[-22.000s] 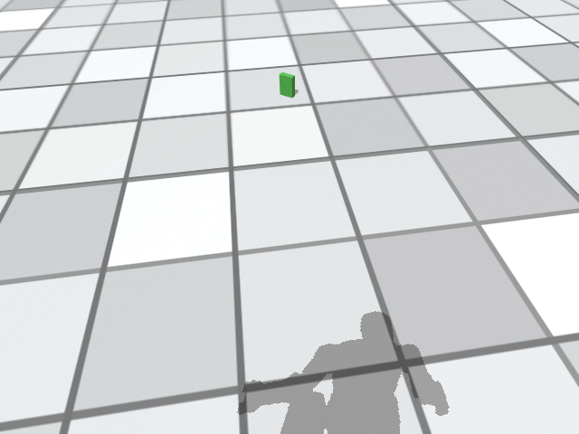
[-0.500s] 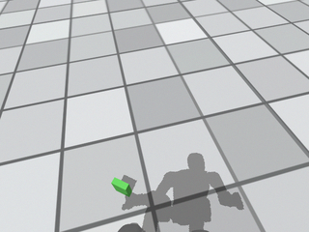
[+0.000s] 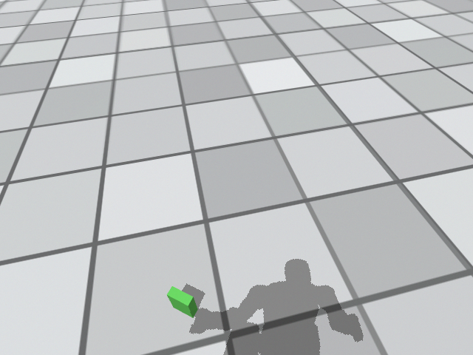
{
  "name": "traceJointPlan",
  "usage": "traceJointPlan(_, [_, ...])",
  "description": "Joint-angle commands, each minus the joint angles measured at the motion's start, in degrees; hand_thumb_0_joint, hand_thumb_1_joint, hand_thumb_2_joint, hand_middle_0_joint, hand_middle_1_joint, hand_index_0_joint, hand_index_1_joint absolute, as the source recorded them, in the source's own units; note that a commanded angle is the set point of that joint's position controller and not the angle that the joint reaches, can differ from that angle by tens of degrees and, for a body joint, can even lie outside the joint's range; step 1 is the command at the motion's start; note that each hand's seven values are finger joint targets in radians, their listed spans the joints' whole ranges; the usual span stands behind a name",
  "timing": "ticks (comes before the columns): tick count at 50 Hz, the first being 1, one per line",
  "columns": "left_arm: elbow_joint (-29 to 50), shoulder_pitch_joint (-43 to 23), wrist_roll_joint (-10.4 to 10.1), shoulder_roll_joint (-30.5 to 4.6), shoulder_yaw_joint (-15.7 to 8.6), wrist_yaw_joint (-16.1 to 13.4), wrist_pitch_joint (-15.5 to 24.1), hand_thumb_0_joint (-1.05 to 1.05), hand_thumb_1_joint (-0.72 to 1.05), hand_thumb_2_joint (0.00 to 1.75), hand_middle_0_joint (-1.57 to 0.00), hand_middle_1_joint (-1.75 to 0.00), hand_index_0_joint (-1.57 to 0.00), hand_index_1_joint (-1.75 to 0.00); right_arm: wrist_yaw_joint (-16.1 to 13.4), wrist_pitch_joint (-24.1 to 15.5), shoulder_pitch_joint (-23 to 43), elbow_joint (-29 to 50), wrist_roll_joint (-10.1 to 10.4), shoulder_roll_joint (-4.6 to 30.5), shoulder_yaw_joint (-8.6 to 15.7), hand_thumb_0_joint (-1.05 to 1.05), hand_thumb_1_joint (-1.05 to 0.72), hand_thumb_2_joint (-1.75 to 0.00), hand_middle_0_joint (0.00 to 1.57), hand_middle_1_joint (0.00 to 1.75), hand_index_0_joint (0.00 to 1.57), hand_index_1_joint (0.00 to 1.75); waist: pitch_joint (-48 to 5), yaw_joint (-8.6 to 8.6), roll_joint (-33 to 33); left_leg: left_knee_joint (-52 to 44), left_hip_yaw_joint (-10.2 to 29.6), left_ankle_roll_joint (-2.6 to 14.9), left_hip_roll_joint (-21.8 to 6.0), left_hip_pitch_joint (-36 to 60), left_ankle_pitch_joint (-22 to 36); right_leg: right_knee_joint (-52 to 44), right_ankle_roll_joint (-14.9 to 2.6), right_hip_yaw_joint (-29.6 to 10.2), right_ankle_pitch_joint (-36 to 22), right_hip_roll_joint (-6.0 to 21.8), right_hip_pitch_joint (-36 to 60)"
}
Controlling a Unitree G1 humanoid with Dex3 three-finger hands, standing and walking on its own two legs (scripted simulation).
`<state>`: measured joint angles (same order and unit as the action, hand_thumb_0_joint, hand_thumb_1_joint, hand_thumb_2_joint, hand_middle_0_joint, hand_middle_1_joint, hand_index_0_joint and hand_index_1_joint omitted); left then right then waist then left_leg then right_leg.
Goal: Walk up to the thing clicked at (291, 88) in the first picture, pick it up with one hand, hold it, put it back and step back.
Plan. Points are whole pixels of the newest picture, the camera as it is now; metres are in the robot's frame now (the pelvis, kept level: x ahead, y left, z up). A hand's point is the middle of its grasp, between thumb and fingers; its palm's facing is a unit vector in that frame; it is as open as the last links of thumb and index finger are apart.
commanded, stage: stand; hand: left
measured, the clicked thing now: (182, 302) +0.46 +0.25 -0.71
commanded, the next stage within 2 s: walk up in 0.64 s
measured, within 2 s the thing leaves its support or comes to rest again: neither
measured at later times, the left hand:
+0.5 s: hand out of the picture +0.07 +0.25 -0.15, palm faces -0.03 -0.94 -0.35, open 7.4 cm
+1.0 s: hand out of the picture +0.08 +0.29 -0.17, palm faces -0.04 -0.92 -0.39, open 7.4 cm
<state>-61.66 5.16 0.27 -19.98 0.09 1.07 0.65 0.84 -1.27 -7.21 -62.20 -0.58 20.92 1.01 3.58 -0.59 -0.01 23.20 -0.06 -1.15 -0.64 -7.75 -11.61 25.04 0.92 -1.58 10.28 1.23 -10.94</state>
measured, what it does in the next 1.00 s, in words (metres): lifts its left foot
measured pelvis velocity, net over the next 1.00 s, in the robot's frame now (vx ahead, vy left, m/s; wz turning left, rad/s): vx -0.05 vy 0.02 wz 0.02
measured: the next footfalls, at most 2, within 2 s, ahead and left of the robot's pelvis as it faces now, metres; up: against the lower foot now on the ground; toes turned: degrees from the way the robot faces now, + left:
left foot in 1.02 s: -0.05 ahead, +0.14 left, +0.00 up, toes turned +0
right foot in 1.40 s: -0.10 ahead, -0.10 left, +0.00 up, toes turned +0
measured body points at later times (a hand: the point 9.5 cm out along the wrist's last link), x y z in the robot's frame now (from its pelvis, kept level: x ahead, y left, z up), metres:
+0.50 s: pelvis +0.00 +0.00 +0.00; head +0.02 -0.01 +0.45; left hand +0.08 +0.30 -0.13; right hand +0.06 -0.30 -0.13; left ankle +0.02 +0.13 -0.74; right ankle +0.04 -0.13 -0.74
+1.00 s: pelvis -0.05 +0.02 -0.02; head +0.03 +0.03 +0.42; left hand +0.09 +0.34 -0.15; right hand +0.04 -0.31 -0.14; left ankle -0.07 +0.13 -0.73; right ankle +0.04 -0.13 -0.74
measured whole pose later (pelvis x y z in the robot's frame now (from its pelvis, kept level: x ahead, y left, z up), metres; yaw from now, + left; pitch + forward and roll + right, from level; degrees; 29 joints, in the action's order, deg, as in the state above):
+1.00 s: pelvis -0.05 +0.02 -0.02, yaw +1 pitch +0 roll +1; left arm -54.6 0.2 1.7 -22.1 -2.6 -0.3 -3.3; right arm 0.8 2.3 -4.6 -57.9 -0.2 24.4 3.3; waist 9.9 -0.8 -1.3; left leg 44.9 -0.2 2.3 2.6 -19.0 -25.1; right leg 36.4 1.8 -2.4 11.3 3.7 -25.3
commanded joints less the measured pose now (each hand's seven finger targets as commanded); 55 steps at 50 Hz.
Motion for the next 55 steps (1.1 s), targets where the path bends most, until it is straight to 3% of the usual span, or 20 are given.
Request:
traceJointPlan(1, [2.40, -3.97, -0.10, -13.34, -2.61, -0.93, 1.75, 0.00, 0.90, 0.90, -0.20, -0.30, -0.20, -0.30, -0.65, -0.93, 2.01, 2.18, 0.22, 11.10, 2.10, 0.00, -0.90, -0.90, 0.20, 0.30, 0.20, 0.30, -2.56, 0.04, -1.25, -6.05, 5.60, 1.92, -5.55, -0.72, -1.17, -7.86, -2.58, -6.95, 1.96, 5.47, 0.21])
traceJointPlan(10, [0.84, -3.54, 0.05, -13.78, -2.66, -0.95, 1.64, 0.00, 0.90, 0.90, -0.20, -0.30, -0.20, -0.30, -0.32, -0.60, 3.12, 0.88, 0.01, 11.20, 2.04, 0.00, -0.90, -0.90, 0.20, 0.30, 0.20, 0.30, -1.99, 0.26, -2.11, -6.50, 5.28, 1.67, -5.48, 0.29, -4.04, -10.91, -2.08, -7.58, 8.52, 5.57, -2.40])
traceJointPlan(15, [0.75, -3.37, 0.05, -13.34, -2.60, -0.97, 1.67, 0.00, 0.90, 0.90, -0.20, -0.30, -0.20, -0.30, -0.34, -0.77, 3.46, 0.52, -0.04, 11.46, 1.93, 0.00, -0.90, -0.90, 0.20, 0.30, 0.20, 0.30, -3.98, 0.44, -0.29, -7.16, 5.63, 1.88, -6.23, -0.09, -1.43, -9.47, -2.03, -6.69, 3.16, 5.47, 0.77])
traceJointPlan(21, [0.22, -2.22, 0.07, -13.58, -2.59, -0.92, 1.29, 0.00, 0.90, 0.90, -0.20, -0.30, -0.20, -0.30, -0.47, -0.55, 3.48, 0.08, 0.00, 11.34, 1.82, 0.00, -0.90, -0.90, 0.20, 0.30, 0.20, 0.30, -3.20, 0.89, -0.71, -7.74, 5.65, 1.76, -5.89, -1.58, -3.40, -9.45, -2.09, -6.44, 5.26, 5.24, 0.40])
traceJointPlan(26, [0.28, -2.25, -0.06, -13.08, -2.51, -1.03, 1.61, 0.00, 0.90, 0.90, -0.20, -0.30, -0.20, -0.30, -0.66, -0.95, 2.85, -0.28, 0.03, 11.24, 1.51, 0.00, -0.90, -0.90, 0.20, 0.30, 0.20, 0.30, -6.83, 0.50, -0.33, -7.20, 5.40, 1.78, -6.68, -0.07, 4.95, -6.92, -2.09, -5.26, -6.05, 5.68, 4.38])
traceJointPlan(31, [-0.08, -1.86, -0.07, -12.67, -2.37, -1.13, 1.29, 0.00, 0.90, 0.90, -0.20, -0.30, -0.20, -0.30, -0.89, -0.65, 3.31, -0.59, 0.14, 11.63, 1.39, 0.00, -0.90, -0.90, 0.20, 0.30, 0.20, 0.30, -5.23, 0.75, 0.06, -7.59, 5.33, 1.84, -6.53, -0.15, 4.19, -7.63, -1.80, -4.81, -5.29, 5.48, 3.68])
traceJointPlan(32, [0.73, -2.53, -0.84, -15.47, -4.78, -1.77, 0.18, 0.00, 0.90, 0.90, -0.20, -0.30, -0.20, -0.30, -1.11, 0.49, 4.38, -1.19, 0.44, 14.93, 2.24, 0.00, -0.90, -0.90, 0.20, 0.30, 0.20, 0.30, 2.52, 1.31, -0.70, -2.43, 5.85, 2.79, -5.97, -3.66, 15.13, -2.33, -2.30, -5.09, -15.77, 5.13, -2.49])
traceJointPlan(33, [1.51, -1.45, -1.06, -15.02, -4.88, -2.05, -0.28, 0.00, 0.90, 0.90, -0.20, -0.30, -0.20, -0.30, -1.37, 0.89, 3.51, -0.42, 0.91, 14.32, 2.42, 0.00, -0.90, -0.90, 0.20, 0.30, 0.20, 0.30, 0.34, 1.04, -0.56, -0.34, 5.20, 3.14, -6.47, -2.54, 19.49, -0.82, -2.87, -3.99, -17.97, 4.93, -2.40])
traceJointPlan(36, [3.04, -1.09, -0.91, -14.05, -5.11, -2.22, -0.85, 0.00, 0.90, 0.90, -0.20, -0.30, -0.20, -0.30, -1.44, 1.44, 2.85, 0.54, 1.24, 14.33, 3.11, 0.00, -0.90, -0.90, 0.20, 0.30, 0.20, 0.30, -5.71, 0.71, 0.24, 1.85, 5.46, 4.77, -7.13, -1.23, 20.93, 2.70, -3.97, -2.86, -18.56, 4.31, -0.07])
traceJointPlan(39, [4.92, -2.09, -0.38, -14.44, -5.25, -2.13, -1.58, 0.00, 0.90, 0.90, -0.20, -0.30, -0.20, -0.30, -1.41, 2.23, 3.60, 2.47, 1.22, 14.37, 3.71, 0.00, -0.90, -0.90, 0.20, 0.30, 0.20, 0.30, -8.51, 0.54, 0.16, 5.50, 5.22, 5.21, -5.55, -3.16, 12.70, 3.49, -5.25, -4.50, -14.92, 5.37, -1.06])
traceJointPlan(41, [6.24, -2.83, -0.12, -15.82, -5.62, -1.97, -1.85, 0.00, 0.90, 0.90, -0.20, -0.30, -0.20, -0.30, -1.44, 2.84, 2.88, 3.51, 1.03, 13.23, 3.57, 0.00, -0.90, -0.90, 0.20, 0.30, 0.20, 0.30, -9.74, 0.70, -3.15, 12.90, 2.46, 3.80, -1.59, -3.19, 6.19, 0.61, -8.56, -8.72, -16.21, 9.59, -3.17])
traceJointPlan(43, [8.73, -6.51, 0.48, -18.06, -6.16, -2.21, -2.04, 0.00, 0.90, 0.90, -0.20, -0.30, -0.20, -0.30, -1.27, 3.52, -0.48, 4.05, 0.62, 11.87, 3.51, 0.00, -0.90, -0.90, 0.20, 0.30, 0.20, 0.30, -9.53, -0.21, -10.62, 23.80, -0.47, 2.45, 3.35, -4.84, -10.73, -2.98, -13.64, -15.78, -17.72, 16.87, -5.97])
traceJointPlan(45, [10.62, -7.92, 1.51, -18.87, -6.70, -2.36, -2.15, 0.00, 0.90, 0.90, -0.20, -0.30, -0.20, -0.30, -0.92, 4.12, -4.10, 4.67, 0.38, 11.66, 3.66, 0.00, -0.90, -0.90, 0.20, 0.30, 0.20, 0.30, -8.17, -0.74, -13.72, 29.12, 1.91, 3.07, 2.11, -5.79, -20.42, -3.21, -15.94, -17.06, -14.55, 19.35, -10.11])
traceJointPlan(48, [12.78, -9.56, 1.91, -17.08, -6.30, -2.55, -2.57, 0.00, 0.90, 0.90, -0.20, -0.30, -0.20, -0.30, -0.76, 3.58, -6.05, 5.16, 0.69, 12.61, 4.53, 0.00, -0.90, -0.90, 0.20, 0.30, 0.20, 0.30, -9.09, -1.67, -12.75, 23.80, 2.21, 3.74, 1.27, -4.50, -14.44, 3.51, -12.00, -12.05, -14.70, 14.76, -10.56])
traceJointPlan(50, [14.01, -8.36, 1.13, -15.32, -5.70, -2.61, -3.08, 0.00, 0.90, 0.90, -0.20, -0.30, -0.20, -0.30, -1.30, 2.89, -6.50, 6.09, -0.22, 14.29, 4.91, 0.00, -0.90, -0.90, 0.20, 0.30, 0.20, 0.30, -8.55, -2.54, -4.27, 6.20, 5.53, 4.70, -3.40, -3.87, 0.58, 13.90, -6.63, -8.16, -8.32, 7.38, -10.72])
traceJointPlan(51, [14.98, -7.75, 0.69, -12.32, -5.06, -2.83, -3.25, 0.00, 0.90, 0.90, -0.20, -0.30, -0.20, -0.30, -1.60, 2.58, -4.22, 6.99, -1.23, 17.57, 5.90, 0.00, -0.90, -0.90, 0.20, 0.30, 0.20, 0.30, -7.30, -1.95, 7.90, 0.50, 16.55, 7.19, -9.96, -3.83, 14.74, 24.30, -3.74, -3.89, 0.24, -1.25, -14.52])
traceJointPlan(52, [15.23, -6.82, 0.55, -11.12, -5.34, -3.11, -3.44, 0.00, 0.90, 0.90, -0.20, -0.30, -0.20, -0.30, -1.76, 2.26, -2.80, 8.28, -1.78, 19.64, 6.42, 0.00, -0.90, -0.90, 0.20, 0.30, 0.20, 0.30, -6.57, -1.04, 10.48, 0.14, 22.47, 10.59, -15.17, 0.03, 27.32, 30.10, -2.70, -4.17, 21.00, -7.52, -20.80])
traceJointPlan(53, [14.76, -3.33, 0.75, -11.72, -5.54, -3.34, -3.76, 0.00, 0.90, 0.90, -0.20, -0.30, -0.20, -0.30, -1.89, 2.15, -1.92, 9.16, -2.06, 18.92, 6.33, 0.00, -0.90, -0.90, 0.20, 0.30, 0.20, 0.30, -6.62, 0.74, 5.18, 3.46, 19.34, 12.30, -16.86, 0.84, 36.22, 36.03, -2.65, -7.09, 23.30, -6.78, -21.42])
traceJointPlan(54, [15.13, -2.67, 0.89, -11.26, -5.26, -3.80, -3.55, 0.00, 0.90, 0.90, -0.20, -0.30, -0.20, -0.30, -2.10, 2.14, -1.68, 10.55, -1.78, 21.21, 6.51, 0.00, -0.90, -0.90, 0.20, 0.30, 0.20, 0.30, -7.85, -0.85, 9.95, 2.91, 23.45, 13.84, -20.12, -0.08, 38.58, 38.34, -2.34, -8.85, 25.91, -7.27, -22.30])
traceJointPlan(55, [15.03, -4.20, 1.12, -12.77, -5.91, -3.95, -3.57, 0.00, 0.90, 0.90, -0.20, -0.30, -0.20, -0.30, -2.41, 2.15, -0.47, 11.07, -1.73, 20.14, 6.69, 0.00, -0.90, -0.90, 0.20, 0.30, 0.20, 0.30, -7.19, -1.12, 8.58, 1.70, 22.98, 14.02, -19.75, -1.94, 33.38, 40.62, -2.54, -10.10, 23.22, -6.71, -21.21])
